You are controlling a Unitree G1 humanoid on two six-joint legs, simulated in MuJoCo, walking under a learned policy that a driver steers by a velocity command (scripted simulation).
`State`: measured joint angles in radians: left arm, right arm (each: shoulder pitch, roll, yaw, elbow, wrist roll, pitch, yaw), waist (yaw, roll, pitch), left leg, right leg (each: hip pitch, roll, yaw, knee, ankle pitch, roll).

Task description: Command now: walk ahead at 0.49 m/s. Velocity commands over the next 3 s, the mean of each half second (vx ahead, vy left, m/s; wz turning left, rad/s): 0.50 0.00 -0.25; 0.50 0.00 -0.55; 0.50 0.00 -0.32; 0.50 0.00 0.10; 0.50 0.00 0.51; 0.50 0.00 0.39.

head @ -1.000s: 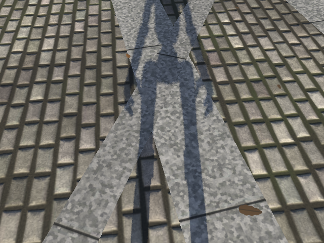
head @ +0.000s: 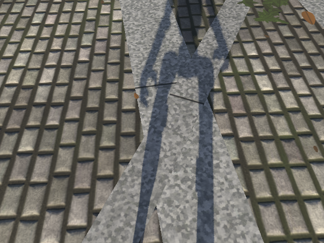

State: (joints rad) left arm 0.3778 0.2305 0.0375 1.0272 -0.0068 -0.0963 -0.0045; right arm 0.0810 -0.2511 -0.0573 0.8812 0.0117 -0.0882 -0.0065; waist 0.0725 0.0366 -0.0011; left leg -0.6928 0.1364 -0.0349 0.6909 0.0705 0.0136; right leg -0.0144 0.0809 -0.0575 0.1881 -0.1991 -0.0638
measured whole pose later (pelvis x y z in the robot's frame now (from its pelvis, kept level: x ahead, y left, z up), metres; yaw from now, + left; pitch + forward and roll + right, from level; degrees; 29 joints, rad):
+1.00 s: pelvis +0.55 -0.07 +0.00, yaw -27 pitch +2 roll +1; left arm 0.32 0.25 0.08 0.81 -0.02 -0.06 0.00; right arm 0.05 -0.29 -0.08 0.78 -0.01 -0.10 -0.02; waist 0.05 0.03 0.03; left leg -0.66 0.11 -0.09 0.87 -0.14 -0.04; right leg -0.18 0.11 0.08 0.34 -0.18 -0.10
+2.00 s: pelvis +1.00 -0.37 +0.00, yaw -31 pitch +1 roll -2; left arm 0.30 0.25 0.07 0.82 0.02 -0.10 -0.02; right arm 0.22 -0.31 -0.07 0.83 0.03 -0.04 0.00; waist 0.03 0.06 0.01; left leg -0.67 0.10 -0.09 1.06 -0.18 0.00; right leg -0.12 0.04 -0.14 0.29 -0.19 -0.06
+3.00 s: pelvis +1.52 -0.56 +0.00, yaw -2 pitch +2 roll -1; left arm 0.33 0.26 0.05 0.81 0.00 -0.10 -0.02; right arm 0.23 -0.29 -0.06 0.68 0.01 -0.05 0.00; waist 0.05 0.05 0.01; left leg -0.58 0.06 -0.05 1.02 -0.29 0.01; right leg -0.20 0.05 -0.02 0.35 -0.19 -0.04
